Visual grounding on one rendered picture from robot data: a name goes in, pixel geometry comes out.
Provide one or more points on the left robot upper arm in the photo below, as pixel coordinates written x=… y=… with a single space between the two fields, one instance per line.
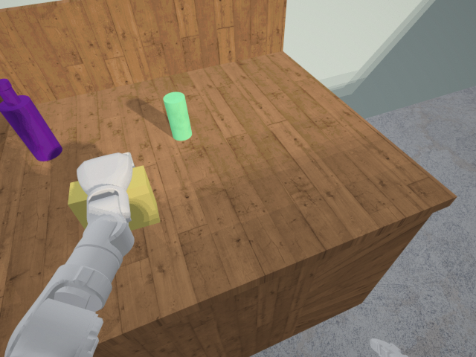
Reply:
x=59 y=329

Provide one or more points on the left robot forearm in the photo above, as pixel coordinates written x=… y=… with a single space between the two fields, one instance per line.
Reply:
x=86 y=278

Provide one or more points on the sponge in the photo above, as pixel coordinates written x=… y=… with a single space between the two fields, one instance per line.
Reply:
x=142 y=203

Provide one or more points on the right robot hand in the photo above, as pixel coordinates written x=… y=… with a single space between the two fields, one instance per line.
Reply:
x=385 y=349

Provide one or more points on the table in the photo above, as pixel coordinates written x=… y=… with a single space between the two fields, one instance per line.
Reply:
x=283 y=209

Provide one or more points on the left robot hand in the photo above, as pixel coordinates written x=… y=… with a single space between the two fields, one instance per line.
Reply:
x=114 y=169

